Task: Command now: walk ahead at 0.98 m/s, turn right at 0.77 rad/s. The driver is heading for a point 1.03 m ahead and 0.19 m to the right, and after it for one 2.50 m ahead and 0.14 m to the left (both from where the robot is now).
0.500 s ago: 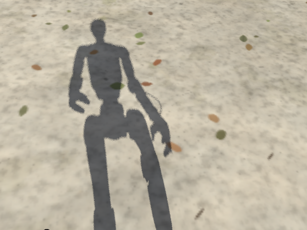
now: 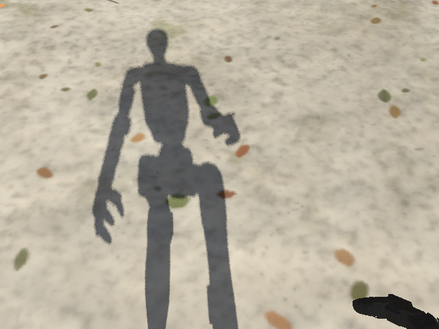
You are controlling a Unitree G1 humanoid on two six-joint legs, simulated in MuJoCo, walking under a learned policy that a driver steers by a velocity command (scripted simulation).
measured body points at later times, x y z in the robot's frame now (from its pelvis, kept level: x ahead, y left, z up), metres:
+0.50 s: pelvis +0.45 +0.01 -0.01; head +0.48 -0.01 +0.44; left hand +0.81 +0.11 -0.05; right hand +0.26 -0.23 -0.13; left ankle +0.36 +0.18 -0.74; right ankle +0.56 -0.14 -0.67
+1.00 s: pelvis +0.86 -0.22 -0.02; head +0.90 -0.24 +0.43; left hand +0.97 +0.02 -0.15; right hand +0.90 -0.52 -0.13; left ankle +1.12 -0.26 -0.69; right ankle +0.67 -0.15 -0.73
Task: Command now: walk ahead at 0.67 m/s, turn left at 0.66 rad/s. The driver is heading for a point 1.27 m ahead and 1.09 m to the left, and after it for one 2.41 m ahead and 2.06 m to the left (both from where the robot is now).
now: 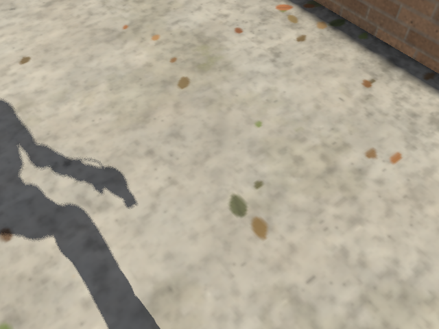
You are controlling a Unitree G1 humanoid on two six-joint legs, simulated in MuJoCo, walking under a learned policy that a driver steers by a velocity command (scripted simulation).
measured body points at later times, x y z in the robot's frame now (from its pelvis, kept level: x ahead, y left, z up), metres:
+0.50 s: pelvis +0.31 -0.01 +0.00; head +0.34 +0.01 +0.45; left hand +0.39 +0.32 -0.06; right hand +0.59 -0.22 -0.07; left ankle +0.25 +0.05 -0.71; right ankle +0.49 -0.06 -0.72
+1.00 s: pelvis +0.33 +0.02 +0.01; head +0.32 +0.08 +0.46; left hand +0.19 +0.32 -0.10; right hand +0.65 -0.03 -0.06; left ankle +0.25 +0.08 -0.72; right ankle +0.47 -0.06 -0.67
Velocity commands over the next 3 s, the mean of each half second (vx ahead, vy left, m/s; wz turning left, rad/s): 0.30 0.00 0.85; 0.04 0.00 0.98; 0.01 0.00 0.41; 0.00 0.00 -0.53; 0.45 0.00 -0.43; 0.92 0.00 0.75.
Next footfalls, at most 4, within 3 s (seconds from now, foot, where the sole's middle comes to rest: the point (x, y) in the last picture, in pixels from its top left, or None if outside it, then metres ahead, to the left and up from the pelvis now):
0.06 left None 0.29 0.05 -0.75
0.48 right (252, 303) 0.52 -0.03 -0.75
0.92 left None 0.27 0.12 -0.76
1.34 right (232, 314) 0.49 0.03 -0.76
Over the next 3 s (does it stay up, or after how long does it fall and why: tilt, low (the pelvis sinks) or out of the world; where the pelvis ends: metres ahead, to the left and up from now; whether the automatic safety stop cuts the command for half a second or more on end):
stays up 0.75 0.42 -0.01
